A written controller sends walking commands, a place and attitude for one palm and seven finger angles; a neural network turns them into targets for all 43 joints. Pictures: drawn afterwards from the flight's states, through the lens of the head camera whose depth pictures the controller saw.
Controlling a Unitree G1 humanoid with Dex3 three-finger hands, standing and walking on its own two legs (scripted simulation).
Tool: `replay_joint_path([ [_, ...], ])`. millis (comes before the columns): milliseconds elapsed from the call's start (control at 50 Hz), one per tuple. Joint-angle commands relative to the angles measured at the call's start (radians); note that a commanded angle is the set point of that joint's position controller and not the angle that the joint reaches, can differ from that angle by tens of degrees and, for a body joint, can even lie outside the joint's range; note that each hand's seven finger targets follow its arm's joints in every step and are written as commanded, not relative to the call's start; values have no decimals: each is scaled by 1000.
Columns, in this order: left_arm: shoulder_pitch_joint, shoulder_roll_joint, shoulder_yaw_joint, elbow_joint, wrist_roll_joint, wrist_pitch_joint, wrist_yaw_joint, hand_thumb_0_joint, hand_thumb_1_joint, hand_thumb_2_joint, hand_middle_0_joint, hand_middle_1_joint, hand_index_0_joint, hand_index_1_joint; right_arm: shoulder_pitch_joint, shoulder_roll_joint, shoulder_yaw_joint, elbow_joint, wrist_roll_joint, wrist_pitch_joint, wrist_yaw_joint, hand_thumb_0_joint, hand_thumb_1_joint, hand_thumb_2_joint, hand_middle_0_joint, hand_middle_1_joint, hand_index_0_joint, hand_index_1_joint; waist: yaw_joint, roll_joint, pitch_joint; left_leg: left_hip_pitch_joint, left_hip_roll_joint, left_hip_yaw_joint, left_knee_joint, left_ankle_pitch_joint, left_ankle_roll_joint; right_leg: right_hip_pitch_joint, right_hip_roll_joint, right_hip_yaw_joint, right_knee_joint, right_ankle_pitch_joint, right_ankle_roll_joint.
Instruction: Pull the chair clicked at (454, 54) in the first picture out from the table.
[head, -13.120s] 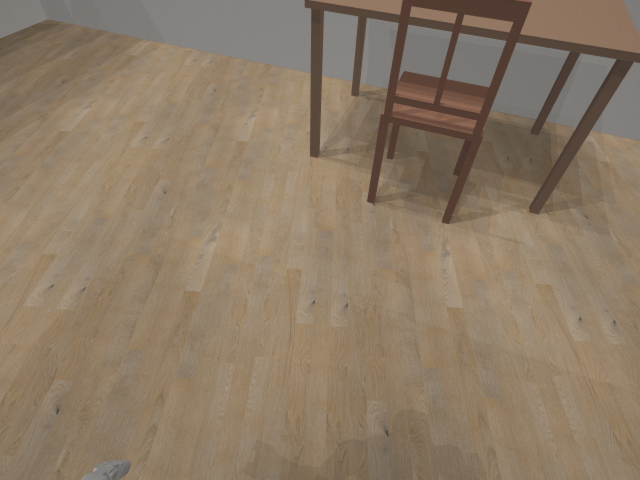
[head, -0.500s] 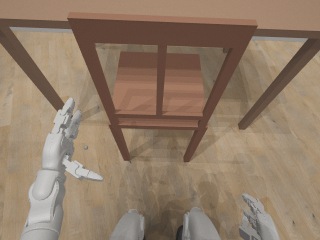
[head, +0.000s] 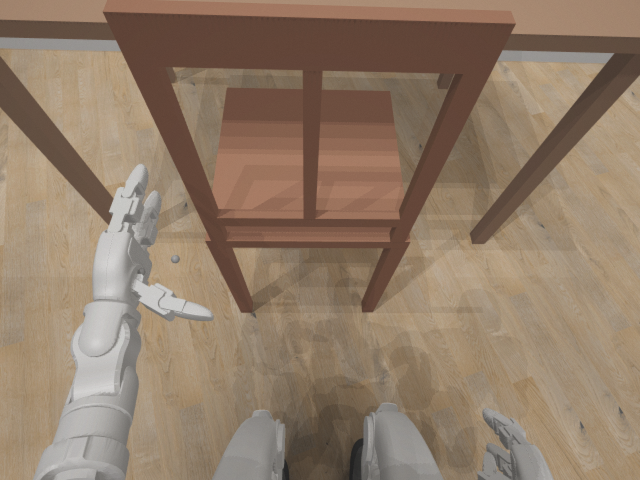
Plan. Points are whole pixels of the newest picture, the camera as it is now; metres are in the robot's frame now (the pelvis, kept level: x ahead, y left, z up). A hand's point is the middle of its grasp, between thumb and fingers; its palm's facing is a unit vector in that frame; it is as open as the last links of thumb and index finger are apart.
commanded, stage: aim the fingers beside a spindle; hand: left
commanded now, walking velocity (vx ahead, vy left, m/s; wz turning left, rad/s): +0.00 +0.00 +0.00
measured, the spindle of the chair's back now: (310, 157) +0.52 +0.03 +0.03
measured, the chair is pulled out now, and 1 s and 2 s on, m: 0.00 0.00 0.00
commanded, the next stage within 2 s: none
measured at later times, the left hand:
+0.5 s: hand (183, 256) +0.37 +0.18 +0.01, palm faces +0.01 -1.00 -0.04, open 16.9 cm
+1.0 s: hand (190, 263) +0.37 +0.17 +0.00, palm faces +0.00 -1.00 -0.03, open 16.9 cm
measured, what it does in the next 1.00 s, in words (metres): stands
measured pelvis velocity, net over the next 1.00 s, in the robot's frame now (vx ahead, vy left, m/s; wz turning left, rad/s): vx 0.00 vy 0.00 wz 0.00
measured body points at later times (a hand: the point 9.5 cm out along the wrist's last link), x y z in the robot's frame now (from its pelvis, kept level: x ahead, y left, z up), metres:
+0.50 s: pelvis +0.00 -0.01 +0.00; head +0.13 +0.00 +0.43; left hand +0.37 +0.23 +0.02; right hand +0.13 -0.26 -0.12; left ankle +0.00 +0.09 -0.63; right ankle +0.04 -0.12 -0.63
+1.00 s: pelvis +0.00 +0.00 -0.01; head +0.13 +0.01 +0.43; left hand +0.36 +0.23 +0.01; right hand +0.14 -0.26 -0.11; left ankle +0.00 +0.09 -0.63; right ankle +0.04 -0.12 -0.63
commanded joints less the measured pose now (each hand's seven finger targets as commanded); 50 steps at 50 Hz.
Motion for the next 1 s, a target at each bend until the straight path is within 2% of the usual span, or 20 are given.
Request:
replay_joint_path([
  [0, -270, 138, 31, -178, -9, -74, -8, 0, -500, 300, -60, -80, -60, -80, 57, -153, -60, -100, 3, -36, -8, 0, -900, -900, 200, 300, 200, 300, -22, 46, -417, 208, -4, -62, -159, 383, -32, 268, 28, 43, -103, 256, -18],
  [60, -266, 143, 35, -183, -12, -82, -3, 0, -500, 300, -60, -80, -60, -80, 65, -154, -61, -104, 2, -35, -5, 0, -900, -900, 200, 300, 200, 300, -20, 33, -441, 218, -5, -62, -157, 402, -30, 288, 31, 45, -106, 271, -19],
  [80, -249, 182, 72, -190, -10, -87, 1, 0, -500, 300, -60, -80, -60, -80, 68, -157, -64, -102, 0, -31, -6, 0, -900, -900, 200, 300, 200, 300, -4, 35, -459, 218, -5, -60, -158, 417, -30, 312, 30, 49, -103, 292, -19],
  [100, -236, 162, 54, -194, -10, -85, 0, 0, -500, 300, -60, -80, -60, -80, 65, -153, -62, -109, 1, -29, -2, 0, -900, -900, 200, 300, 200, 300, -6, 37, -464, 216, -8, -58, -160, 413, -29, 319, 31, 50, -105, 293, -18],
  [200, -264, 207, 100, -138, -2, -80, 13, 0, -500, 300, -60, -80, -60, -80, 56, -152, -55, -107, 4, -13, -3, 0, -900, -900, 200, 300, 200, 300, -9, 14, -412, 148, -11, -47, -160, 326, -21, 314, 30, 60, -112, 241, -15],
  [240, -256, 202, 99, -132, -6, -82, 9, 0, -500, 300, -60, -80, -60, -80, 57, -153, -55, -110, 5, -13, -4, 0, -900, -900, 200, 300, 200, 300, -8, 8, -416, 146, -11, -45, -162, 318, -19, 320, 31, 63, -117, 236, -15],
  [280, -264, 208, 101, -163, -13, -91, 0, 0, -500, 300, -60, -80, -60, -80, 59, -151, -53, -113, 2, -17, -4, 0, -900, -900, 200, 300, 200, 300, -2, 48, -446, 172, -12, -44, -162, 338, -20, 331, 31, 67, -117, 250, -17],
  [360, -281, 144, 30, -173, -21, -93, -22, 0, -500, 300, -60, -80, -60, -80, 63, -152, -55, -109, 6, -24, -5, 0, -900, -900, 200, 300, 200, 300, -31, 46, -441, 200, -6, -52, -158, 362, -19, 301, 35, 57, -117, 259, -15],
  [420, -261, 125, 15, -150, -20, -81, -24, 0, -500, 300, -60, -80, -60, -80, 68, -154, -59, -101, 6, -26, -4, 0, -900, -900, 200, 300, 200, 300, -30, 28, -427, 195, -6, -54, -158, 348, -20, 291, 33, 53, -122, 245, -14],
  [460, -264, 152, 46, -109, -24, -76, -18, 0, -500, 300, -60, -80, -60, -80, 70, -161, -58, -94, 7, -24, -8, 0, -900, -900, 200, 300, 200, 300, -33, -11, -393, 153, -8, -52, -151, 316, -16, 284, 34, 56, -123, 227, -13],
  [540, -234, 197, 99, -140, -16, -85, -6, 0, -500, 300, -60, -80, -60, -80, 62, -152, -58, -110, 2, -18, -3, 0, -900, -900, 200, 300, 200, 300, -1, 4, -444, 146, -15, -39, -148, 352, -17, 348, 31, 70, -110, 283, -14],
  [560, -207, 236, 137, -145, -16, -88, 0, 0, -500, 300, -60, -80, -60, -80, 64, -155, -58, -117, 3, -16, -3, 0, -900, -900, 200, 300, 200, 300, 10, -6, -453, 142, -13, -40, -149, 363, -17, 361, 33, 69, -106, 291, -16],
  [580, -227, 245, 140, -184, -15, -98, 1, 0, -500, 300, -60, -80, -60, -80, 59, -149, -55, -120, 1, -15, -2, 0, -900, -900, 200, 300, 200, 300, 13, 34, -471, 157, -15, -37, -152, 387, -19, 376, 30, 73, -102, 319, -16],
  [620, -189, 234, 132, -215, -18, -105, -1, 0, -500, 300, -60, -80, -60, -80, 55, -143, -53, -129, 1, -15, 3, 0, -900, -900, 200, 300, 200, 300, 19, 51, -476, 181, -13, -38, -161, 412, -22, 388, 33, 69, -102, 336, -18],
  [680, -187, 183, 82, -237, -23, -106, -13, 0, -500, 300, -60, -80, -60, -80, 54, -143, -55, -125, 3, -21, 2, 0, -900, -900, 200, 300, 200, 300, -4, 72, -457, 221, -6, -46, -163, 427, -24, 341, 37, 59, -110, 322, -16],
  [760, -210, 86, -18, -175, -32, -78, -35, 0, -500, 300, -60, -80, -60, -80, 57, -153, -57, -108, 11, -31, -3, 0, -900, -900, 200, 300, 200, 300, -47, 26, -375, 204, -2, -59, -165, 347, -22, 261, 39, 43, -129, 233, -15],
  [800, -223, 88, -22, -151, -28, -68, -36, 0, -500, 300, -60, -80, -60, -80, 57, -161, -61, -98, 11, -32, -6, 0, -900, -900, 200, 300, 200, 300, -46, 17, -364, 182, -4, -61, -160, 307, -21, 242, 34, 45, -129, 201, -15],
  [820, -227, 98, -7, -126, -24, -64, -33, 0, -500, 300, -60, -80, -60, -80, 61, -163, -61, -96, 10, -30, -8, 0, -900, -900, 200, 300, 200, 300, -42, -11, -359, 166, -5, -63, -159, 300, -22, 245, 34, 43, -124, 197, -16],
  [880, -270, 155, 36, -179, -8, -83, -8, 0, -500, 300, -60, -80, -60, -80, 56, -162, -59, -104, 3, -30, -6, 0, -900, -900, 200, 300, 200, 300, -18, 51, -404, 193, -9, -64, -159, 338, -28, 249, 31, 45, -105, 214, -22],
  [980, -305, 252, 124, -241, 11, -117, 42, 0, -500, 300, -60, -80, -60, -80, 53, -149, -54, -113, -8, -22, -3, 0, -900, -900, 200, 300, 200, 300, 9, 85, -486, 232, -10, -64, -154, 413, -33, 304, 34, 52, -84, 273, -22],
])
